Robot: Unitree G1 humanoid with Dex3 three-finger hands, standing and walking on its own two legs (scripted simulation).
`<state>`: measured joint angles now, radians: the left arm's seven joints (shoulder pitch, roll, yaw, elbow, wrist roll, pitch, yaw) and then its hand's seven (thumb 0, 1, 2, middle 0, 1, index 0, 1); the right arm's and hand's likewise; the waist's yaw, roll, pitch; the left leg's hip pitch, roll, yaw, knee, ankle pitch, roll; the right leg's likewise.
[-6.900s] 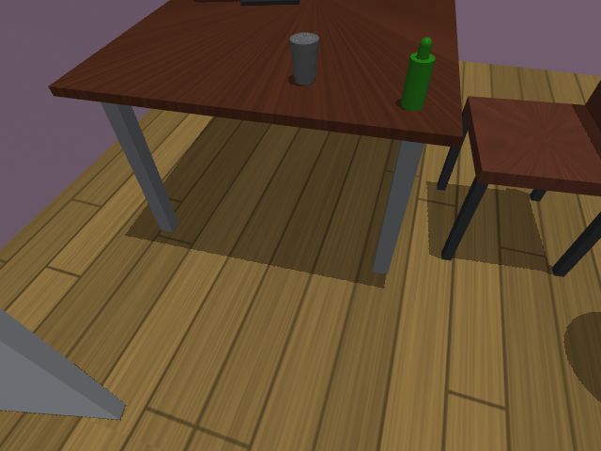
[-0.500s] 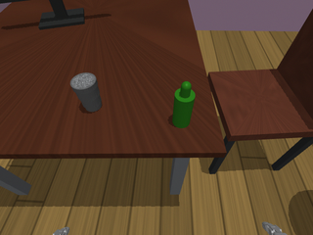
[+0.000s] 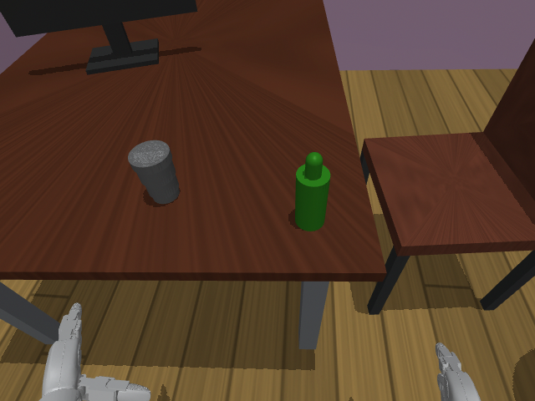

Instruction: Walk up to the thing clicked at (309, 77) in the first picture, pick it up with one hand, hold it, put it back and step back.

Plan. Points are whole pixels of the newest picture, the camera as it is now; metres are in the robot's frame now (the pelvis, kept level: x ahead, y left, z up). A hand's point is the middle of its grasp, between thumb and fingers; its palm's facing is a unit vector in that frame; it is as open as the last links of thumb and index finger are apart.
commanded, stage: rise first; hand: left
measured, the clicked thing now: (158, 174) +0.52 +0.28 +0.02
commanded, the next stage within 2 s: go down in 1.26 s
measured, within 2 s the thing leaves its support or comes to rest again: neither
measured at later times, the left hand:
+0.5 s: hand (74, 345) +0.18 +0.28 +0.05, palm faces +0.37 -0.82 -0.43, open 17.5 cm
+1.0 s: hand (47, 338) +0.17 +0.29 +0.10, palm faces +0.40 -0.80 -0.45, open 17.6 cm
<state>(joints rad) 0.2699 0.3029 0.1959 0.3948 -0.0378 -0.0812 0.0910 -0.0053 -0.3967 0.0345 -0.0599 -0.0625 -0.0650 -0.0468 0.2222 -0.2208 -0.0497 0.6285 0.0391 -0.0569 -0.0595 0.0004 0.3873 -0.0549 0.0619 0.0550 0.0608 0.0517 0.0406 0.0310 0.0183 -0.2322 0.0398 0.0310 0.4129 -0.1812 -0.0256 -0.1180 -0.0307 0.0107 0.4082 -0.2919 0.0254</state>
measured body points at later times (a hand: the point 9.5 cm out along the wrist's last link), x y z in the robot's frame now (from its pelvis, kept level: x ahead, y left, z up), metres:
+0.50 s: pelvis +0.00 -0.01 +0.00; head +0.00 -0.03 +0.45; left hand +0.16 +0.32 +0.08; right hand +0.16 -0.27 -0.10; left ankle +0.02 +0.14 -0.74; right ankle -0.05 -0.14 -0.74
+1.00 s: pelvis -0.01 +0.00 +0.00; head -0.01 -0.02 +0.45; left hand +0.15 +0.33 +0.12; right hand +0.16 -0.26 -0.09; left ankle +0.02 +0.14 -0.74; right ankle -0.05 -0.14 -0.74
